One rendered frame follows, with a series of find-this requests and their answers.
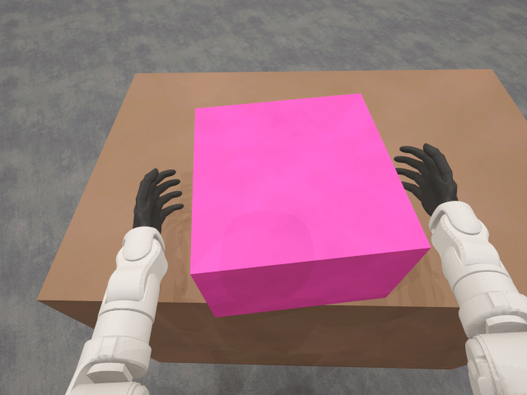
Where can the robot left forearm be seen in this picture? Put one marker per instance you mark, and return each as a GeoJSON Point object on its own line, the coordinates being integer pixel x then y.
{"type": "Point", "coordinates": [119, 349]}

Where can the pedestal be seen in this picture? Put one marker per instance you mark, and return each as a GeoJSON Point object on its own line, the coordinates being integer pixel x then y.
{"type": "Point", "coordinates": [465, 113]}

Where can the left robot hand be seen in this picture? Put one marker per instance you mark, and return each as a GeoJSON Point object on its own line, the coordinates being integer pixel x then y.
{"type": "Point", "coordinates": [148, 209]}

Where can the robot right forearm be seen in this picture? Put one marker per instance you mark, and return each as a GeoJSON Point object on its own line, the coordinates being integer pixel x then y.
{"type": "Point", "coordinates": [488, 299]}

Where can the carton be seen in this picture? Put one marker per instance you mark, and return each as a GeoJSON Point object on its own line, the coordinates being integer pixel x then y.
{"type": "Point", "coordinates": [296, 203]}

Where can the robot right upper arm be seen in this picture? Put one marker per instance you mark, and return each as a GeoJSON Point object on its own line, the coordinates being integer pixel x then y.
{"type": "Point", "coordinates": [497, 363]}

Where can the right robot hand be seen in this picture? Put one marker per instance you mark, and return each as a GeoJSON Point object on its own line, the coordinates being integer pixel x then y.
{"type": "Point", "coordinates": [436, 184]}

